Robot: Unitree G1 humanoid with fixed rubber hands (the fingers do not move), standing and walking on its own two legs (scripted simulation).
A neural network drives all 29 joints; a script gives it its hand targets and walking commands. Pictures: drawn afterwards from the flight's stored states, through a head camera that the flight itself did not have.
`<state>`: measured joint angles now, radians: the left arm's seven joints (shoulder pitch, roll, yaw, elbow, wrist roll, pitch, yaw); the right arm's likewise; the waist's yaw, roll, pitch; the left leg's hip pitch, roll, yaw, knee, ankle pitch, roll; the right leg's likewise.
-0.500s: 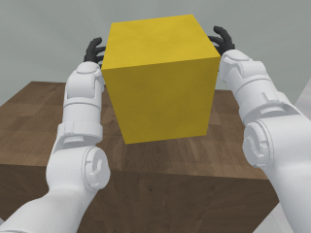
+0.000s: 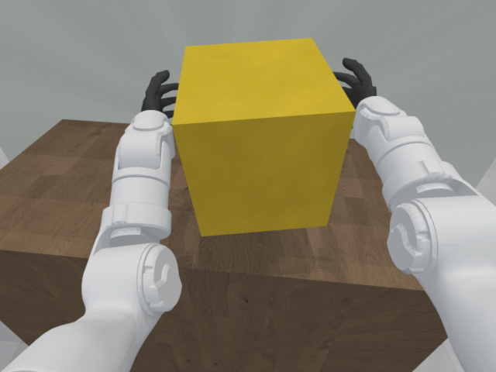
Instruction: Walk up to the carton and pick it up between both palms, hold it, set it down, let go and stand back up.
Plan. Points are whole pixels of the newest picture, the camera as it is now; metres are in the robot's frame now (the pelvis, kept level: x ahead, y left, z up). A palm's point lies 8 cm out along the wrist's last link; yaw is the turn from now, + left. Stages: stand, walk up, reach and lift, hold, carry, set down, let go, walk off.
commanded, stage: set down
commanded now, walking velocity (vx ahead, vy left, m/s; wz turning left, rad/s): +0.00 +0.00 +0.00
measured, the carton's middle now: (256, 136) +0.45 +0.04 +0.21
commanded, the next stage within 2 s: none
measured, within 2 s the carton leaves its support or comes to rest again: rests again in 1.86 s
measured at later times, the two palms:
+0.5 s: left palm (156, 135) +0.40 +0.20 +0.24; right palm (351, 121) +0.46 -0.11 +0.25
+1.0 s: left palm (161, 151) +0.41 +0.20 +0.20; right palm (345, 134) +0.47 -0.11 +0.22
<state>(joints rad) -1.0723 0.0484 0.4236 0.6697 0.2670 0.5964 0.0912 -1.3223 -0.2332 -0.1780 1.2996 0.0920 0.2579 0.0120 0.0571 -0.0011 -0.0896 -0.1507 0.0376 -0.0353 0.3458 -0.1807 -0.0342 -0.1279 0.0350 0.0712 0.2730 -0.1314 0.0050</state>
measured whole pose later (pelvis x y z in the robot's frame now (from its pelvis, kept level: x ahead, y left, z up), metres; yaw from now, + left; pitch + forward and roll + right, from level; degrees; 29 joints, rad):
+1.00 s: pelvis +0.01 +0.00 +0.00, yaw +0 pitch +2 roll -1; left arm -0.98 -0.03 0.45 0.68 0.27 0.48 0.13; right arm -1.23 -0.23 -0.29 1.32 -0.08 0.16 0.10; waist 0.10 0.00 -0.07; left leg -0.18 0.04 -0.04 0.33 -0.18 -0.03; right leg -0.16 0.04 0.07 0.27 -0.14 0.00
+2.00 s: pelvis +0.01 +0.00 +0.00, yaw +1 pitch +3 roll -1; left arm -0.88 -0.08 0.49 0.68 0.27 0.38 0.12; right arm -1.09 -0.17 -0.44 1.23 -0.25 0.10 0.15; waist 0.12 0.00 -0.07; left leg -0.19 0.04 -0.04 0.33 -0.18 -0.03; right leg -0.17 0.04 0.06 0.27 -0.14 0.00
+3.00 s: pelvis +0.01 -0.01 +0.00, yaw +1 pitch +3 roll -1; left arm -0.88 -0.07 0.40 0.70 0.27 0.35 0.19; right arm -1.04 -0.21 -0.29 1.19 -0.01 0.09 0.12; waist 0.13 0.00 -0.07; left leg -0.21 0.04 -0.04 0.33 -0.18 -0.03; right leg -0.19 0.04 0.06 0.27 -0.14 -0.01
